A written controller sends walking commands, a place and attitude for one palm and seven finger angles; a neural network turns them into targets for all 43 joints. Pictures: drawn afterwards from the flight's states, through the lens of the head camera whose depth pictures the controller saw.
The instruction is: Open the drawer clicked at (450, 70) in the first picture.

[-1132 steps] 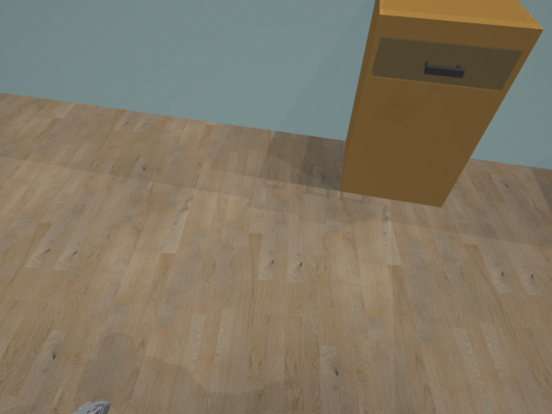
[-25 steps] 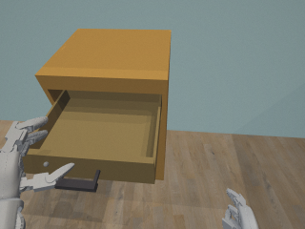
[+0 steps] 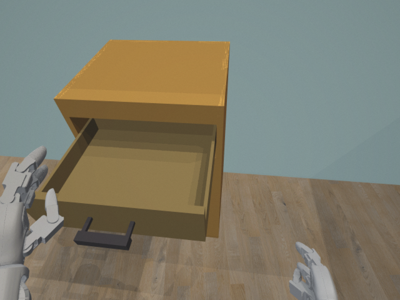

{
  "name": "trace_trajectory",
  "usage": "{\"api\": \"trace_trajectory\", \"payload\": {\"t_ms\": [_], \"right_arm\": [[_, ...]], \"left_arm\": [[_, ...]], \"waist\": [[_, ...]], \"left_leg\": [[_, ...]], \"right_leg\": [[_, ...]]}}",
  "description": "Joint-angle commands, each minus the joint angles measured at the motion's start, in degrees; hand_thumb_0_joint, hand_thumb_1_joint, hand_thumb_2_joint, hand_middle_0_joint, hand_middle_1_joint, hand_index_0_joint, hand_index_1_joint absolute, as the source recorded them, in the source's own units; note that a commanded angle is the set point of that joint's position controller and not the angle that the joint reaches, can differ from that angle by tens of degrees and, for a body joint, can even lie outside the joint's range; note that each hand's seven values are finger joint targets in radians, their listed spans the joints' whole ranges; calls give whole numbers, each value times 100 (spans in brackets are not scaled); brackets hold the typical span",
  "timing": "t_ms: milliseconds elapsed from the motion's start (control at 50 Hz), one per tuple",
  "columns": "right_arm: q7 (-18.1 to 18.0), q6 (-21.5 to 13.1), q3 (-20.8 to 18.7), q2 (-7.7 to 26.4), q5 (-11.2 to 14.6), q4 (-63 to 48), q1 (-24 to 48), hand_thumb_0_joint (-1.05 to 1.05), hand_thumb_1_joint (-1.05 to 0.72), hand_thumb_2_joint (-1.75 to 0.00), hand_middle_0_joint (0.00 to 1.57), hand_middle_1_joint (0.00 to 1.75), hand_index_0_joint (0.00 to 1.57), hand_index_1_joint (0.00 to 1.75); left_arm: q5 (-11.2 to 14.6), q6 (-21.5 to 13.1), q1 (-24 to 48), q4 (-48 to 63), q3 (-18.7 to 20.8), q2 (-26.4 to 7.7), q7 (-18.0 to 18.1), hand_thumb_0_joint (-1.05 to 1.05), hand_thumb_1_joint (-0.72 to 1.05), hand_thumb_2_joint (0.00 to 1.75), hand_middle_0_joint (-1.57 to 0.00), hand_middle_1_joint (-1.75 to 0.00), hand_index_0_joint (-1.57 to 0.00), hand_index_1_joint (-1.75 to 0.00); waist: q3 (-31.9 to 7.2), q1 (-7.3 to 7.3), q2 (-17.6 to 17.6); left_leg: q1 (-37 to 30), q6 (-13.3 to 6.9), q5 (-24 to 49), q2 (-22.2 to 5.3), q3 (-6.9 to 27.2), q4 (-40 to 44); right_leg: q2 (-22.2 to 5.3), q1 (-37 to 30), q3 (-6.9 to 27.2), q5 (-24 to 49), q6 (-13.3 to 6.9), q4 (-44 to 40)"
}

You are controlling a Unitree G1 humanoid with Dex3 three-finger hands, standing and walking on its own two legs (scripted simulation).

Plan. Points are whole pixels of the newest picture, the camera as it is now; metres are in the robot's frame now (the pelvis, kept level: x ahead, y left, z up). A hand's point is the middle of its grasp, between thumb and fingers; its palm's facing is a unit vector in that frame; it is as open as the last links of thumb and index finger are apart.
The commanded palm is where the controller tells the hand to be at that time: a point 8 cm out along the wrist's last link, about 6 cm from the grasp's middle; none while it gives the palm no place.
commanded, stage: step back with the hand held close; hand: left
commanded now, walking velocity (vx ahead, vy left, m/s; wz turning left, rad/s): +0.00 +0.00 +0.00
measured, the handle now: (106, 231) +0.26 +0.27 -0.07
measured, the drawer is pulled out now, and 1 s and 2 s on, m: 0.30 0.30 0.30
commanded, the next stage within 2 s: stop stepping back and stand still in 1.44 s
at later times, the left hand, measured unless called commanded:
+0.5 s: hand (44, 234) +0.16 +0.26 +0.14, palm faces +0.29 -0.80 -0.52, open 7.4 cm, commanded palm +0.10 +0.30 +0.17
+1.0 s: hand (15, 275) +0.10 +0.26 +0.15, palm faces +0.39 -0.78 -0.49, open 7.4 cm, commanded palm +0.03 +0.30 +0.17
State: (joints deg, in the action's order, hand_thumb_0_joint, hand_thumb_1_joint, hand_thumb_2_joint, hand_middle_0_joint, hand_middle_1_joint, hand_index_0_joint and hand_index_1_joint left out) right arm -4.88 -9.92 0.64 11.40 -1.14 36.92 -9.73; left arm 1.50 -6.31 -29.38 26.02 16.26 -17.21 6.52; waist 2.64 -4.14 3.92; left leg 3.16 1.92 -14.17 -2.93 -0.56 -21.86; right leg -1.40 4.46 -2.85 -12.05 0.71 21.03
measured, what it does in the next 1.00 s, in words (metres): shifts its weight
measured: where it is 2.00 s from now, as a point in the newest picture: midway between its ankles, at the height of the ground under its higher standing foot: outside the picture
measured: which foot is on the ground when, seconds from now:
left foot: down 0.00-1.00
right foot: down 0.00-1.00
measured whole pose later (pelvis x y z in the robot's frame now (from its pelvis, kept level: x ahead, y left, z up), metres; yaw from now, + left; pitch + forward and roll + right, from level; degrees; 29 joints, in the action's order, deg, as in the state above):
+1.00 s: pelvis -0.09 +0.01 -0.02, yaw +2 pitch +2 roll -1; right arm -4.4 -6.9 -0.1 10.9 0.3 32.1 -11.2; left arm 1.3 -13.2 -36.3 36.6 23.2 -22.7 9.3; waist 3.0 0.4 -0.7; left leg 25.7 0.5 -11.7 -1.0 1.7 -35.1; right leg -0.5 23.6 -0.4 -12.2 1.1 33.7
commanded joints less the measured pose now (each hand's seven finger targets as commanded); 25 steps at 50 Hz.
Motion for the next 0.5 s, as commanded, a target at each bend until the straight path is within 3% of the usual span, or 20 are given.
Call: {"api": "trace_trajectory", "payload": {"t_ms": [0, 40, 80, 100, 120, 140, 200, 240, 280, 340, 400, 440, 480], "right_arm": [[-79, -312, -184, 552, 15, -923, 756, 0, -90, -90, 20, 30, 20, 30], [-80, -322, -192, 562, 17, -919, 785, 0, -90, -90, 20, 30, 20, 30], [-78, -313, -181, 545, 18, -919, 755, 0, -90, -90, 20, 30, 20, 30], [-38, -91, -162, 754, 81, -1194, 759, 0, -90, -90, 20, 30, 20, 30], [-25, 30, -167, 673, 65, -1108, 787, 0, -90, -90, 20, 30, 20, 30], [-28, 81, -187, 702, 65, -1205, 843, 0, -90, -90, 20, 30, 20, 30], [-7, 225, -254, 744, 88, -1298, 703, 0, -90, -90, 20, 30, 20, 30], [-20, 282, -308, 767, 105, -1382, 769, 0, -90, -90, 20, 30, 20, 30], [-29, 364, -354, 765, 129, -1455, 664, 0, -90, -90, 20, 30, 20, 30], [-58, 427, -400, 767, 149, -1502, 694, 0, -90, -90, 20, 30, 20, 30], [-66, 452, -424, 764, 169, -1562, 631, 0, -90, -90, 20, 30, 20, 30], [-77, 417, -425, 784, 153, -1562, 663, 0, -90, -90, 20, 30, 20, 30], [-67, 379, -406, 764, 151, -1575, 616, 0, -90, -90, 20, 30, 20, 30]], "left_arm": [[39, -363, 377, 1208, 680, -948, 96, 0, 90, 90, -20, -30, -20, -30], [23, -371, 444, 1248, 720, -1002, 95, 0, 90, 90, -20, -30, -20, -30], [35, -368, 400, 1140, 668, -930, 97, 0, 90, 90, -20, -30, -20, -30], [83, -565, 734, 1531, 1246, -1466, 70, 0, 90, 90, -20, -30, -20, -30], [43, -611, 334, 1228, 1111, -1286, 22, 0, 90, 90, -20, -30, -20, -30], [41, -684, 321, 1490, 1138, -1336, 1, 0, 90, 90, -20, -30, -20, -30], [78, -721, -439, 1462, 975, -1079, 9, 0, 90, 90, -20, -30, -20, -30], [96, -746, -593, 1689, 1099, -1221, 33, 0, 90, 90, -20, -30, -20, -30], [120, -726, -812, 1719, 1108, -1196, 55, 0, 90, 90, -20, -30, -20, -30], [131, -711, -813, 1925, 1242, -1364, 99, 0, 90, 90, -20, -30, -20, -30], [144, -690, -894, 1981, 1229, -1320, 136, 0, 90, 90, -20, -30, -20, -30], [136, -700, -861, 2138, 1277, -1369, 161, 0, 90, 90, -20, -30, -20, -30], [132, -718, -887, 2114, 1211, -1272, 188, 0, 90, 90, -20, -30, -20, -30]], "waist": [[-441, 25, -196], [-391, 25, 6], [-352, 30, -173], [182, 269, -377], [56, 272, -638], [-21, 272, -510], [-780, 303, -267], [-1089, 296, -112], [-1313, 315, -229], [-1353, 319, -208], [-1308, 329, -201], [-1274, 310, 60], [-1147, 331, 13]], "left_leg": [[114, -184, 1251, 226, -216, 250], [93, -177, 1202, 251, -237, 238], [150, -185, 1191, 233, -205, 264], [768, -290, 772, 185, -136, 42], [824, -301, 615, 219, -57, -64], [847, -295, 629, 280, -87, -135], [827, -294, 1198, 193, -56, -203], [772, -280, 1780, 136, -61, -255], [804, -263, 2179, 63, -26, -288], [888, -240, 2337, 2, 3, -323], [1117, -257, 2301, -97, 76, -263], [1346, -283, 2045, -149, 154, -180], [1701, -339, 1534, -231, 210, -115]], "right_leg": [[181, -78, -110, 905, -70, -320], [192, -6, -81, 851, -84, -403], [175, -31, -115, 834, -76, -351], [-78, 692, 221, 866, -43, -601], [-181, 701, 207, 751, -55, -656], [-208, 759, 260, 863, -81, -646], [-270, 342, 158, 1285, -91, -230], [-246, 232, 94, 1779, -61, 21], [-225, 65, 33, 2056, -34, 261], [-197, 151, 19, 2134, -19, 429], [-153, 156, -30, 1962, 6, 680], [-114, 160, -21, 1704, 4, 807], [-124, 181, 11, 1363, 12, 944]]}}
